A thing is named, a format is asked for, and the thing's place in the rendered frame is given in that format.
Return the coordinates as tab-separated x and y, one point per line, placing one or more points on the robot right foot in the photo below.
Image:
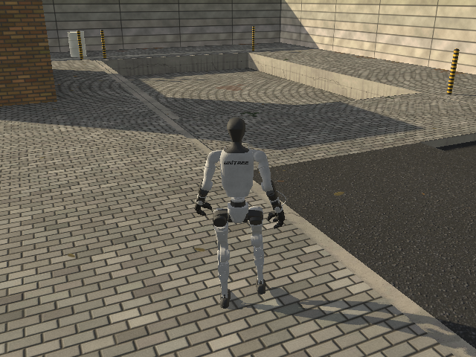
261	288

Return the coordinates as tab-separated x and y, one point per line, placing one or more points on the right robot hand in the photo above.
279	216

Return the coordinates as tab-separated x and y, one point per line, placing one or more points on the right robot thigh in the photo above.
255	217

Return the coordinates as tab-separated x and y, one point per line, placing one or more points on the left robot hand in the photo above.
198	208

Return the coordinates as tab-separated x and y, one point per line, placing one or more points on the robot left forearm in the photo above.
202	194

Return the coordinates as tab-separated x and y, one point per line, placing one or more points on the robot right forearm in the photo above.
274	199

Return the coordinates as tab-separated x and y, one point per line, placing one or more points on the robot left upper arm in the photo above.
210	167

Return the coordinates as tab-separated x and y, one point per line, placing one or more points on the robot right upper arm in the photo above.
260	156

